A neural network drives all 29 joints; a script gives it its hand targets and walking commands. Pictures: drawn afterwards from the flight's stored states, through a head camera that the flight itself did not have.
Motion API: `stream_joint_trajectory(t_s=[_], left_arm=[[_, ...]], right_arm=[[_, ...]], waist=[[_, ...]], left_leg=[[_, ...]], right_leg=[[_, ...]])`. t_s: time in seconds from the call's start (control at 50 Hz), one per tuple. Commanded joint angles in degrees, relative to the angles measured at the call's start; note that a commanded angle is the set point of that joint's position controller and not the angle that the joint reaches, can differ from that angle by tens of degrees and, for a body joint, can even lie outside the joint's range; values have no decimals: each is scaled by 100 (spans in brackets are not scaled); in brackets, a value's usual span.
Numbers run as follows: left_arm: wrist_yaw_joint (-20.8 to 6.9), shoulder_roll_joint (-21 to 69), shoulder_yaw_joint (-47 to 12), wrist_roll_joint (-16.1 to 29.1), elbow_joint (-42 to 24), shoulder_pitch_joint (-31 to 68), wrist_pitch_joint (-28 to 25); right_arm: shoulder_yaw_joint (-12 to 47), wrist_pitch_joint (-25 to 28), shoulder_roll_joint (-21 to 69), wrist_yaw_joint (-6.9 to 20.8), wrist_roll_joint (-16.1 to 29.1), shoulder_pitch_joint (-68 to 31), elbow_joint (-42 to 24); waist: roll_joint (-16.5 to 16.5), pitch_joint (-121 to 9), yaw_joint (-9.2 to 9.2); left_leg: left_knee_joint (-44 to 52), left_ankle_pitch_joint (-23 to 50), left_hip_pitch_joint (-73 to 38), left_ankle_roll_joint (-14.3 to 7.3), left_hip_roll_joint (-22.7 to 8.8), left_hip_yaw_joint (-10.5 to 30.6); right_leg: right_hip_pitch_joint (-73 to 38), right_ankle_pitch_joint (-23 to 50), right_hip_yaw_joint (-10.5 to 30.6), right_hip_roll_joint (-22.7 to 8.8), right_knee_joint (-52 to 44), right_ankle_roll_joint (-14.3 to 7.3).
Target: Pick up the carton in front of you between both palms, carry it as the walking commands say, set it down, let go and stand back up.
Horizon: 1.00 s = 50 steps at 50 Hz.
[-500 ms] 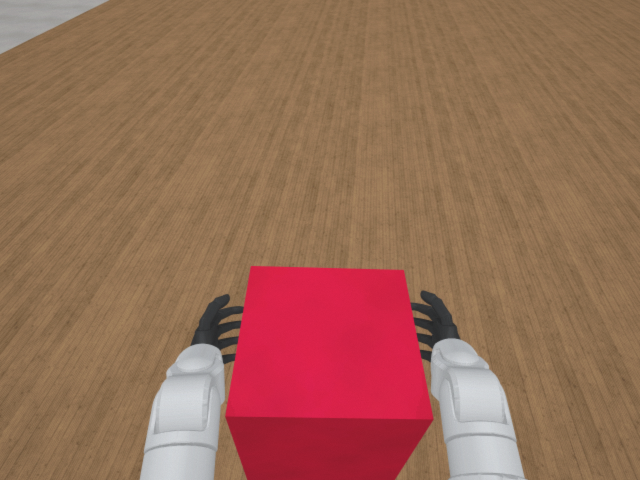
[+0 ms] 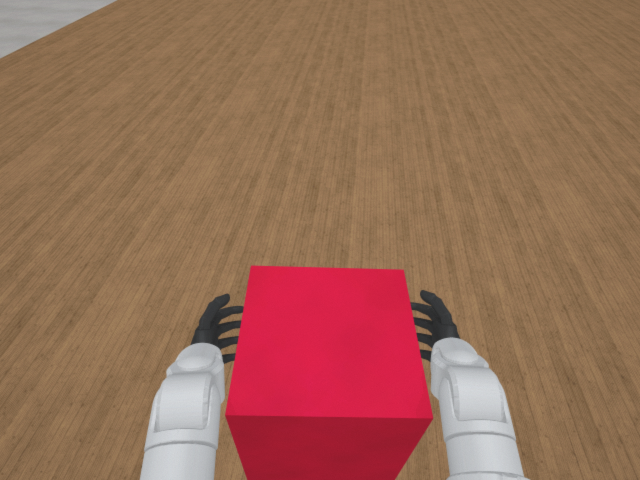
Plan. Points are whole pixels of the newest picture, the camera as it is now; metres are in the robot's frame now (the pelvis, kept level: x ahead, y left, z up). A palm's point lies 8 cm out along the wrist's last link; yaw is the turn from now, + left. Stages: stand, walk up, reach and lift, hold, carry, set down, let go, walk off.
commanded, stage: carry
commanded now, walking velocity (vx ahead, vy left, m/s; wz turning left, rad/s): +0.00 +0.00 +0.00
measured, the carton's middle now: (324, 379) +0.29 +0.00 -0.04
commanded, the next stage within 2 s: hold in 0.14 s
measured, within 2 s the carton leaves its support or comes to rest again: neither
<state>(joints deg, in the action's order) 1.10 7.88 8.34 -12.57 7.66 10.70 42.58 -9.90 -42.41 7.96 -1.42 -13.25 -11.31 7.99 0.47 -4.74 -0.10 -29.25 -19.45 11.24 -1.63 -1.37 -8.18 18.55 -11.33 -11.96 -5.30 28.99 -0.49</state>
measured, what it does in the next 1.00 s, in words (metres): shifts its weight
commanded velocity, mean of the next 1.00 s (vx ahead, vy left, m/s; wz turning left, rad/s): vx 0.00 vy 0.00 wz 0.00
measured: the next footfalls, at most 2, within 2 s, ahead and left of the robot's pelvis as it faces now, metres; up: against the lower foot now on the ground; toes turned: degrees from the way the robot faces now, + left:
none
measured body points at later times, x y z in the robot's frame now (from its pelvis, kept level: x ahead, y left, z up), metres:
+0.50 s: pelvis -0.03 -0.01 +0.01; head -0.06 -0.02 +0.46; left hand +0.24 +0.17 +0.04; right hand +0.28 -0.13 +0.04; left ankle -0.04 +0.09 -0.74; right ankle +0.04 -0.13 -0.73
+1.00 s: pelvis -0.05 -0.05 -0.01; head -0.07 -0.07 +0.44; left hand +0.27 +0.14 +0.03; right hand +0.30 -0.16 +0.03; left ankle -0.04 +0.09 -0.73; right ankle +0.04 -0.13 -0.73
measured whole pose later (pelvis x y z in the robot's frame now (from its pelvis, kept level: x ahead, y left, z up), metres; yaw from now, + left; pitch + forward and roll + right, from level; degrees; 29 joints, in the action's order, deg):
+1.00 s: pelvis -0.05 -0.05 -0.01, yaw +7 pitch -8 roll +0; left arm -5.7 9.2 28.4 -24.8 33.5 30.7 32.0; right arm -28.4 -35.3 13.0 -0.6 -24.0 -30.2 28.0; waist 1.8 5.1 0.4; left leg -34.5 -18.0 9.1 -1.2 0.4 5.6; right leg 12.3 -10.5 -1.8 2.9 30.5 -2.2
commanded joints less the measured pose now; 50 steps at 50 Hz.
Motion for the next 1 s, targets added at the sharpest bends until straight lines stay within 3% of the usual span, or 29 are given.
stream_joint_trajectory(t_s=[0.0, 0.12, 0.14, 0.16, 0.18, 0.22, 0.28, 0.3, 0.36, 0.42, 0.56, 0.72, 0.8, 0.86, 0.98], left_arm=[[-1211, 5024, -3136, 1339, -420, 2562, -218], [-1213, 5029, -3130, 1337, -414, 2566, -218], [-1220, 5129, -2899, 1309, -301, 1953, -244], [-1122, 4841, -2760, 1176, -482, 1981, -358], [-1108, 4738, -2719, 1091, -423, 2005, -382], [-1042, 4777, -2655, 1031, -308, 1914, -427], [-1044, 4808, -2810, 1134, -396, 2084, -490], [-1054, 4835, -2779, 1099, -339, 2207, -487], [-1147, 4945, -2963, 1225, -372, 2527, -484], [-1264, 4970, -2921, 1218, -187, 2713, -439], [-1415, 5190, -2488, 1038, 398, 2986, -451], [-1571, 5385, -2185, 906, 784, 3505, -569], [-1758, 5159, -1672, 654, 1445, 4268, -741], [-1855, 4884, -1051, 289, 2176, 4927, -986], [-1580, 3954, 378, -612, 3119, 5185, -1376]], right_arm=[[3253, 172, 5011, 1304, 1392, -2430, -345], [3249, 171, 5017, 1305, 1390, -2434, -340], [3123, 139, 5102, 1291, 1348, -1695, -368], [3121, 251, 4827, 1251, 1286, -1904, -688], [2988, 249, 4804, 1212, 1205, -1846, -618], [3191, 303, 4682, 1251, 1331, -2071, -700], [3243, 351, 4736, 1221, 1359, -2116, -719], [3185, 366, 4731, 1243, 1335, -2201, -657], [3059, 373, 4864, 1249, 1235, -2158, -412], [2870, 334, 4936, 1261, 1088, -2194, -157], [2762, 262, 5212, 1441, 1070, -2755, 203], [2650, 262, 5538, 1660, 1103, -3345, 586], [2197, 348, 5751, 1637, 949, -4012, 1290], [1536, 512, 5794, 1540, 621, -4434, 2016], [-57, 912, 4791, 1051, -264, -4622, 2763]], waist=[[-27, -1325, 4], [-29, -1328, 3], [316, -668, 69], [368, -914, -65], [-51, -992, -1], [161, -924, -134], [69, -1056, -54], [224, -1056, -40], [110, -915, 89], [120, -591, 168], [54, -247, 37], [-49, -257, -39], [-145, -157, -44], [-277, 6, 6], [-63, 256, 59]], left_leg=[[517, 1640, 80, -54, -740, 609], [520, 1595, 100, -57, -740, 613], [825, 3422, -37, -18, 431, 1588], [832, 3518, 7, 25, 371, 1549], [907, 3216, -366, 13, 402, 1549], [974, 3177, -665, 23, 492, 1521], [946, 3461, -917, 106, 470, 1535], [1047, 2986, -922, 124, 463, 1509], [1020, 2607, -791, 155, 456, 1511], [1143, 1775, -386, 133, 452, 1494], [1408, 338, 447, -75, 387, 1502], [1321, -298, 752, -204, 396, 1405], [938, -608, 875, -238, 471, 1280], [551, -647, 957, -230, 529, 1261], [36, -668, 1717, -194, 548, 1289]], right_leg=[[-985, 1211, 622, -510, -203, -16], [-974, 1189, 627, -513, -214, -16], [-2299, 2471, 1463, 1049, -377, -186], [-2621, 2928, 1689, 925, -374, -188], [-2521, 2464, 1641, 977, -543, -145], [-2421, 2731, 1708, 967, -555, -16], [-2335, 2497, 1666, 1095, -615, 13], [-2304, 2009, 1637, 1114, -651, 7], [-2221, 1570, 1629, 1123, -704, -30], [-2274, 1044, 1595, 1087, -763, -80], [-2622, 310, 1557, 986, -728, -36], [-2730, -505, 1664, 864, -853, 25], [-2496, -1452, 1890, 713, -960, 56], [-2172, -1935, 2074, 617, -965, 42], [-1737, -1727, 2057, 700, -462, 61]])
